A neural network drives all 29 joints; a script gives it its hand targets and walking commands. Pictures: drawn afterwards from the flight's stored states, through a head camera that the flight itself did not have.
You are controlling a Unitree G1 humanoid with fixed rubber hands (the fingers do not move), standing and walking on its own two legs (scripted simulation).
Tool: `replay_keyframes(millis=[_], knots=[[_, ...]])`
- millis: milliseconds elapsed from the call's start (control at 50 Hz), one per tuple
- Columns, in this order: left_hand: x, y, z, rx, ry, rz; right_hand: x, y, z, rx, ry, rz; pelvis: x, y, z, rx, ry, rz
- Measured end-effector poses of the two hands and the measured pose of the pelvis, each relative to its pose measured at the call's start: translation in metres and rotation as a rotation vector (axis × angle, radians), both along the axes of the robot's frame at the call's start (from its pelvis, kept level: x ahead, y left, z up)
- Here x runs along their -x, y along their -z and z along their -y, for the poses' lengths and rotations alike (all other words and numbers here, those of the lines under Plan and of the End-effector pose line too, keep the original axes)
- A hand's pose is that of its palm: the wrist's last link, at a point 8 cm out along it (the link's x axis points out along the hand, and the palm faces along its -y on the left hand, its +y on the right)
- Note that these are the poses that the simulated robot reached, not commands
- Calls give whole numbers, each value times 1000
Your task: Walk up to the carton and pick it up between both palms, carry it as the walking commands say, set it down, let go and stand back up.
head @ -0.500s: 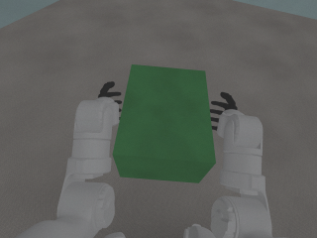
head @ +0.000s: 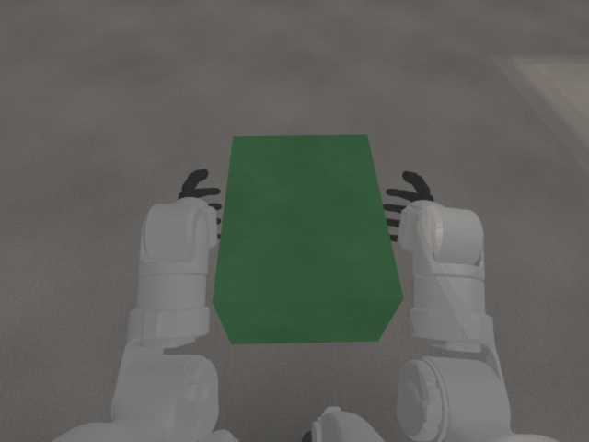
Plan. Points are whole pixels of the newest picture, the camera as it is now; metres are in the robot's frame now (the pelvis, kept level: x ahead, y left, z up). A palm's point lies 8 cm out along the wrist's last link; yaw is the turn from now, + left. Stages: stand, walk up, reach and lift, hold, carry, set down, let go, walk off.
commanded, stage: carry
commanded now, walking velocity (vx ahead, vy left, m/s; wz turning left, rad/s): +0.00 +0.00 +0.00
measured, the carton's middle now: (302, 234) +0.40 +0.00 +0.01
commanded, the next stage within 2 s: none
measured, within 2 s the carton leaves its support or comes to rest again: neither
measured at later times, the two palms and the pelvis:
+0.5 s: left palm (233, 252) +0.29 +0.08 +0.13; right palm (502, 271) +0.28 -0.21 +0.14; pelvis -0.05 -0.03 +0.01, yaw -3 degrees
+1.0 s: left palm (197, 256) +0.28 +0.12 +0.13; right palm (464, 276) +0.27 -0.17 +0.13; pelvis -0.05 -0.01 +0.01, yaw -2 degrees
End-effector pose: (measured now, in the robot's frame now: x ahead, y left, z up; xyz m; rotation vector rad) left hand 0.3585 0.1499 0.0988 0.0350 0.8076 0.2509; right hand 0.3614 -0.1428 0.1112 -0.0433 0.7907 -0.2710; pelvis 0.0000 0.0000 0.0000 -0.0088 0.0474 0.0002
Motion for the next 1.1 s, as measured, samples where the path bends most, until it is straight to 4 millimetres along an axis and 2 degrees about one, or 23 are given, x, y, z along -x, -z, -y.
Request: replay_keyframes(millis=[60, 120, 240, 340, 400, 520, 680, 860, 1100], knots=[[3, -14, 7, -16, 5, 20, 7, -7, 7, -8, -5, 20, 5, -3, 10, 10, 30, 4], [4, -27, 21, -33, 8, 56, 10, -13, 21, -15, -13, 56, 9, 4, 24, 6, 49, 2], [28, -16, 63, -54, 58, -20, 44, -1, 63, -27, 30, -18, 21, -1, 36, -6, 45, 5], [38, -23, 80, -57, 116, 22, 63, -14, 80, -8, 66, 23, 39, -1, 35, -6, 52, 2], [48, -27, 79, -49, 126, 31, 74, -22, 78, 9, 67, 31, 47, -3, 36, -10, 56, 12], [71, -35, 62, -53, 95, 15, 87, -31, 61, 14, 26, 16, 54, -7, 34, -14, 57, 17], [85, -42, 42, -73, 67, -2, 96, -29, 41, 11, -18, -1, 60, -8, 26, -11, 48, 15], [84, -37, 32, -73, 74, -12, 99, -22, 31, 6, -5, -11, 59, -8, 14, -9, 40, 8], [68, -30, 23, -60, 66, 0, 81, -18, 23, 1, 6, 0, 45, -8, 6, -8, 36, 7]])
